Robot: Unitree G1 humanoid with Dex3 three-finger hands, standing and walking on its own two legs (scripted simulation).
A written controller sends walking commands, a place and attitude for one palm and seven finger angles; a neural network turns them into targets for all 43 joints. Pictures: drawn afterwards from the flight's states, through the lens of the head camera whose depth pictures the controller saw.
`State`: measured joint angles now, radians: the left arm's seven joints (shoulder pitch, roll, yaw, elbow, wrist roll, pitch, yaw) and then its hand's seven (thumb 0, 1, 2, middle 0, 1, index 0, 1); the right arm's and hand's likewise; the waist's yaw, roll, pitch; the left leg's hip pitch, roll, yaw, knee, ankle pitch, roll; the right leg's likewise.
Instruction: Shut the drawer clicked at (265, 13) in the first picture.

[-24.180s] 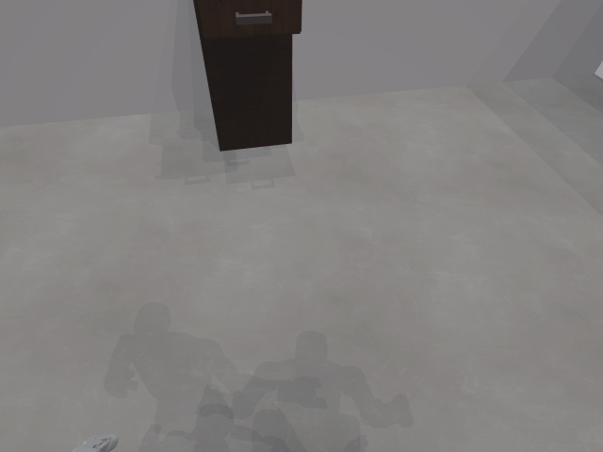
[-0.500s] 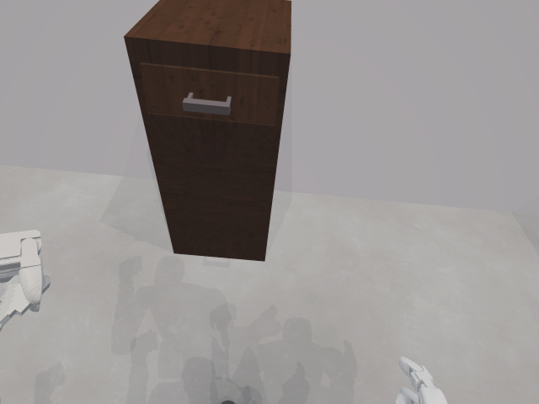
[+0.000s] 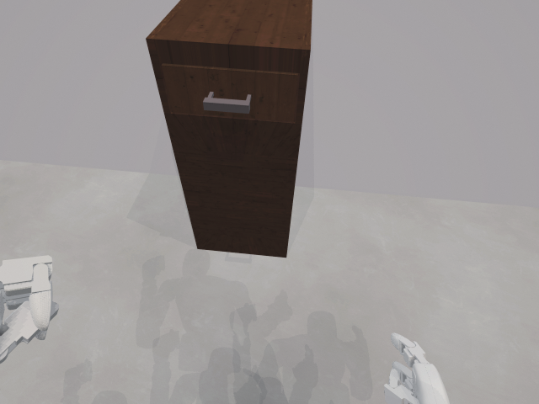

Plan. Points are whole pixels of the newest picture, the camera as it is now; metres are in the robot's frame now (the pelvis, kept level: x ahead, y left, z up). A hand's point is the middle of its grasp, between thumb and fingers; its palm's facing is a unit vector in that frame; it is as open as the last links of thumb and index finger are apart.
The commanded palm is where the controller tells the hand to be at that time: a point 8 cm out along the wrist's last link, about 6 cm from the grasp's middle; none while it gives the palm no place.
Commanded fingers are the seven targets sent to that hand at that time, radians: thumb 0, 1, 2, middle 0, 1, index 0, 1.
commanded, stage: let the arm hang, fingers relaxed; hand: left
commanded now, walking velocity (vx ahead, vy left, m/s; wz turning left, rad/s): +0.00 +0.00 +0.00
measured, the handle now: (228, 101) +0.83 +0.16 +0.01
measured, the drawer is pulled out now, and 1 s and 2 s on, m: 0.00 0.00 0.00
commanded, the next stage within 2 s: look to check the result in 1.12 s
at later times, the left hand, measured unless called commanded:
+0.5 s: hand out of the picture -0.05 +0.20 -0.17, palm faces +0.06 -0.97 -0.23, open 4.2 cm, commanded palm none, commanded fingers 0.00 0.90 0.90 -0.40 -0.52 -0.40 -0.52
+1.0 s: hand out of the picture -0.01 +0.14 -0.17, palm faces +0.07 -0.98 -0.16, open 7.3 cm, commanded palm none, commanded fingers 0.00 0.90 0.90 -0.20 -0.30 -0.20 -0.30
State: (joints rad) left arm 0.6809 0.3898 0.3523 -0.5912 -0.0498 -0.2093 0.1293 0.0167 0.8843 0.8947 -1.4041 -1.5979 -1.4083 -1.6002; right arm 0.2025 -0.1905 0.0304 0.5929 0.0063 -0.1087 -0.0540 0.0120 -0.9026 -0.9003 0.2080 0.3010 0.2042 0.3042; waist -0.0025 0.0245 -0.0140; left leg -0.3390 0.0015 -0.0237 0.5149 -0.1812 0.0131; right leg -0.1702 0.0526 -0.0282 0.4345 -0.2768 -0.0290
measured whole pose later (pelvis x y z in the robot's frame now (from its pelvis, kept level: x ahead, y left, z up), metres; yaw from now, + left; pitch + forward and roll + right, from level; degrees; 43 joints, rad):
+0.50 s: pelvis -0.01 +0.00 +0.00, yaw +2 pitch -1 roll -1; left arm 0.32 0.24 0.02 1.08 0.01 0.03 0.01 0.01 0.90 0.89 -0.76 -0.92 -0.76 -0.96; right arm 0.28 -0.19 0.01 1.08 -0.02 0.03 -0.02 0.01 -0.91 -0.90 0.20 0.30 0.20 0.30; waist 0.01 -0.01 0.07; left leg -0.30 -0.03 -0.05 0.46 -0.14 0.02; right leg -0.15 0.03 -0.07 0.44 -0.27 -0.03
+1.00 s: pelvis +0.00 -0.01 +0.00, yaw +1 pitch -2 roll +0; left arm 0.29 0.12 0.00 1.14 0.00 0.00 0.03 0.01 0.90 0.90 -0.21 -0.31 -0.21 -0.31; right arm 0.28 -0.13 0.00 1.14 -0.02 0.01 -0.04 0.01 -0.92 -0.90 0.20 0.30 0.20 0.30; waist 0.00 0.01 0.03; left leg -0.25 -0.03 -0.04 0.44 -0.16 0.01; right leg -0.11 0.03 -0.05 0.44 -0.30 -0.04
